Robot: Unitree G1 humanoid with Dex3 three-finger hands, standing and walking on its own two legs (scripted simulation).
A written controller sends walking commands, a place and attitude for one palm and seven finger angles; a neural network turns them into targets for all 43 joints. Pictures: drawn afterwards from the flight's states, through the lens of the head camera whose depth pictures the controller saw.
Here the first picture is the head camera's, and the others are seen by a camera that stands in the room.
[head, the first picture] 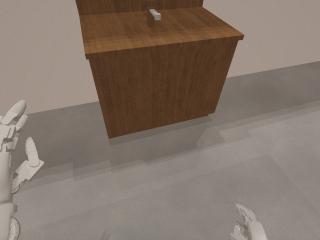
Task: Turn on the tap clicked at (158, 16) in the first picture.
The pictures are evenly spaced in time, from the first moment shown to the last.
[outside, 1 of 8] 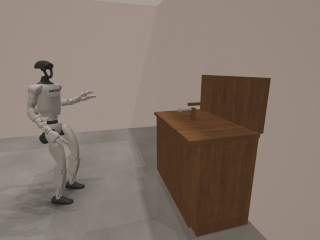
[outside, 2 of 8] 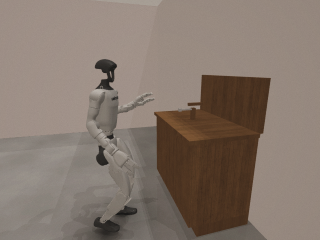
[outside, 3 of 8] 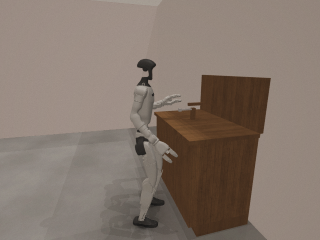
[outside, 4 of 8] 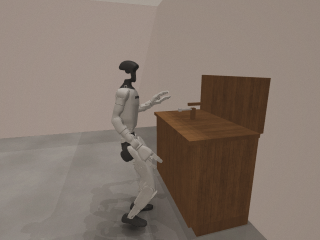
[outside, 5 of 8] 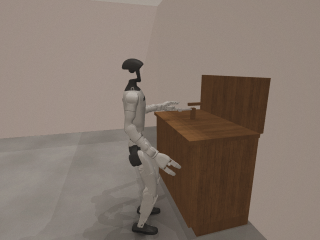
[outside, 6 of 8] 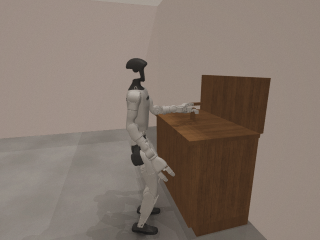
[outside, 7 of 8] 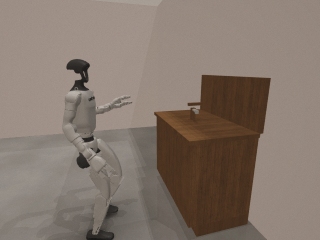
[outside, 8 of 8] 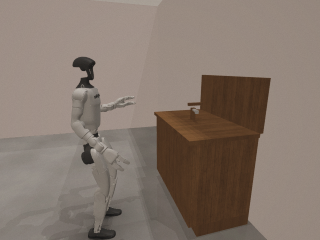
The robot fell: no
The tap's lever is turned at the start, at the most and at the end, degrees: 0 79 79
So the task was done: yes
